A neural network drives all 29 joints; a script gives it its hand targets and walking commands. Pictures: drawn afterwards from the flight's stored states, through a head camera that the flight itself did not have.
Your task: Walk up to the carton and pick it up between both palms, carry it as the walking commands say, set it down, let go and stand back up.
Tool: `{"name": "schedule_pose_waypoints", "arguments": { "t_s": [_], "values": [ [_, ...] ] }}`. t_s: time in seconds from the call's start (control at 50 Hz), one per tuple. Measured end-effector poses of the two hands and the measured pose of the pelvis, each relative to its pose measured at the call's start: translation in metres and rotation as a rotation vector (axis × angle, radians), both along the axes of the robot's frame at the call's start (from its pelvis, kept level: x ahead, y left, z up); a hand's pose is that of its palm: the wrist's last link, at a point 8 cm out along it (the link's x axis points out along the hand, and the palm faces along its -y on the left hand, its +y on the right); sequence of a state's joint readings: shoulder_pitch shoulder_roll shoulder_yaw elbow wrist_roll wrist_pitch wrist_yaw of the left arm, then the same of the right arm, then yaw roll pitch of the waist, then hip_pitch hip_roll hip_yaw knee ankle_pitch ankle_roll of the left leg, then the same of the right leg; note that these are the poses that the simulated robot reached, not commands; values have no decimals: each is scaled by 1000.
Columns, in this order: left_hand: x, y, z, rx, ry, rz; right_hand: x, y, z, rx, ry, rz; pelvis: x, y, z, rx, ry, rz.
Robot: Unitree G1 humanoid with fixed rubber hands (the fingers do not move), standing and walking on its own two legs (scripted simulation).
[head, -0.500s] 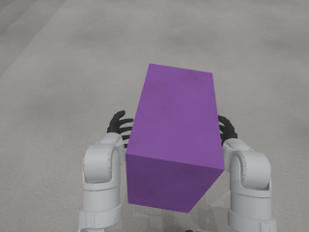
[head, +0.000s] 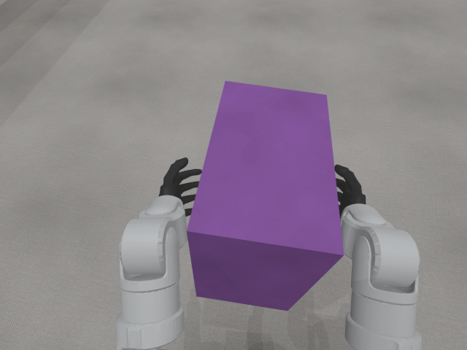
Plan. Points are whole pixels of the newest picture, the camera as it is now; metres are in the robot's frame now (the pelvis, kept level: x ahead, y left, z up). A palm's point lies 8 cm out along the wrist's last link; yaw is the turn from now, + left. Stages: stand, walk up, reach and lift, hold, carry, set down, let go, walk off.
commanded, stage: carry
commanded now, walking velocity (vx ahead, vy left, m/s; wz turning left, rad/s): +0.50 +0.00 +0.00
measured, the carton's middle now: (257, 201) +0.35 -0.01 +0.03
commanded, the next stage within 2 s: none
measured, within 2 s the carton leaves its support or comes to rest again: neither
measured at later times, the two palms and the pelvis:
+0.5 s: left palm (207, 94) +0.59 +0.10 +0.08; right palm (332, 98) +0.57 -0.17 +0.08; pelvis +0.28 -0.02 -0.01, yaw -2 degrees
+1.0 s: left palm (212, 22) +0.90 +0.10 +0.09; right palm (308, 20) +0.89 -0.16 +0.09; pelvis +0.60 -0.01 +0.00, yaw -3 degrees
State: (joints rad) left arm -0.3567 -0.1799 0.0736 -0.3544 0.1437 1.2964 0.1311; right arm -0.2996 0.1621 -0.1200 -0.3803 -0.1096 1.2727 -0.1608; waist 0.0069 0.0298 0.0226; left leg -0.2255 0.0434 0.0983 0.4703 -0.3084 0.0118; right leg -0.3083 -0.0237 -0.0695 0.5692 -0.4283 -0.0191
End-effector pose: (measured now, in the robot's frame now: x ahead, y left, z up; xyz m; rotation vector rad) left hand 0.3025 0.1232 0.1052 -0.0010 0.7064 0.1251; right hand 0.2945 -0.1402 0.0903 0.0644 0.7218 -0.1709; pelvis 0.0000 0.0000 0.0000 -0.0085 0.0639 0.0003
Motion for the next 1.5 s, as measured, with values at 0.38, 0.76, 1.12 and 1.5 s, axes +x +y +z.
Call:
{"name": "schedule_pose_waypoints", "arguments": {
  "t_s": [0.38,0.76,1.12,1.5],
  "values": [
    [212,-14,-29,-19,69,-33,207,-14,-18,-27,67,-25,208,-8,-5,5,50,-15],
    [451,-40,-32,-10,83,-29,448,-40,-23,-22,82,-19,448,-34,-5,10,60,-8],
    [667,-25,-4,-19,13,-70,656,-24,10,-37,13,-54,669,-11,4,-35,-18,-51],
    [887,-40,-46,-9,117,-52,879,-39,-35,-29,118,-34,885,-29,-11,0,49,-30]
  ]
}}
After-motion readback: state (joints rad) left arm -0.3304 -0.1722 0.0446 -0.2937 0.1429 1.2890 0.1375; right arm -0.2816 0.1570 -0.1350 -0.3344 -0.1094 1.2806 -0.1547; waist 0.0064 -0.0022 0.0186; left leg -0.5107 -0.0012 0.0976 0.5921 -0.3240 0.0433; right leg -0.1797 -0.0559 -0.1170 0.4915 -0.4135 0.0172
